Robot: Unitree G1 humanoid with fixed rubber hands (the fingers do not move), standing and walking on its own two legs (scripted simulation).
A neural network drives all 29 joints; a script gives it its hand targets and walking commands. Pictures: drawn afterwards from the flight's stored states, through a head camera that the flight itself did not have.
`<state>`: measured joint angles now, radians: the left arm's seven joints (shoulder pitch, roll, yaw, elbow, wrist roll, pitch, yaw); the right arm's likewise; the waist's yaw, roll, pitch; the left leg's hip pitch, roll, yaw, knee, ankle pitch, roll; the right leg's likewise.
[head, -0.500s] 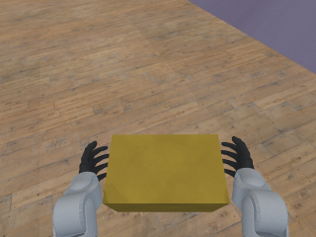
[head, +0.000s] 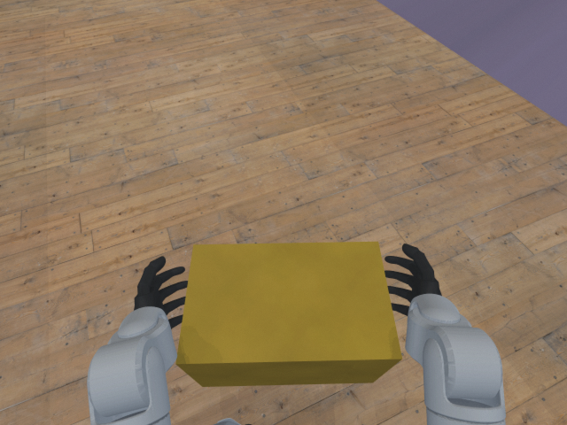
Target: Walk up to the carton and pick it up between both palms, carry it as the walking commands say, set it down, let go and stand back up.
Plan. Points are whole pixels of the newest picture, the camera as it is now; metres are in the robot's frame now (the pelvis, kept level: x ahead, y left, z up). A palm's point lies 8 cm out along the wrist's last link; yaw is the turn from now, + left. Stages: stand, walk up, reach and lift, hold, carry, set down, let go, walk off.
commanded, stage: carry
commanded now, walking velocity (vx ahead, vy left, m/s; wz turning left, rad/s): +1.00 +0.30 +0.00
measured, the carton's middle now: (287, 316) +0.27 +0.00 -0.01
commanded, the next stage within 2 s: none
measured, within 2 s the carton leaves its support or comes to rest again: neither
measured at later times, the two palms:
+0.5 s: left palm (92, 90) +0.65 +0.31 +0.13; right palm (277, 76) +0.68 -0.01 +0.12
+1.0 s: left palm out of the picture +1.09 +0.47 +0.13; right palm out of the picture +1.09 +0.14 +0.12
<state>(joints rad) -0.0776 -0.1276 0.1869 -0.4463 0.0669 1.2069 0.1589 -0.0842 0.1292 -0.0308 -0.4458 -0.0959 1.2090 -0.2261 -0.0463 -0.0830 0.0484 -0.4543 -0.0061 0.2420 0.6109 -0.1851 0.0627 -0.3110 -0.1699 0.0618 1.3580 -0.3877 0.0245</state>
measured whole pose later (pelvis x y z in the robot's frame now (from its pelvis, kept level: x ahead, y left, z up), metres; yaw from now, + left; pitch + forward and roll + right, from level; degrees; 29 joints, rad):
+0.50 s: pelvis +0.42 +0.13 +0.02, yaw +3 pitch +2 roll +2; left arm -0.10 -0.13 0.14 -0.50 0.06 1.21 0.19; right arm -0.11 0.13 -0.08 -0.53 -0.11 1.24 -0.19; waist 0.03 0.01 -0.04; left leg -0.55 0.10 0.10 0.58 -0.19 -0.01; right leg 0.12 -0.19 -0.14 0.29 -0.41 0.14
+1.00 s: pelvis +0.84 +0.30 +0.01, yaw +5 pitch +1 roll -3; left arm -0.15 -0.13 0.08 -0.38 0.09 1.19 0.17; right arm -0.06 0.13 -0.13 -0.52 -0.11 1.21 -0.19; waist -0.02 0.07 -0.09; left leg -0.13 -0.01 0.11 0.94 -0.37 0.03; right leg -0.34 -0.04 -0.23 0.57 -0.25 -0.05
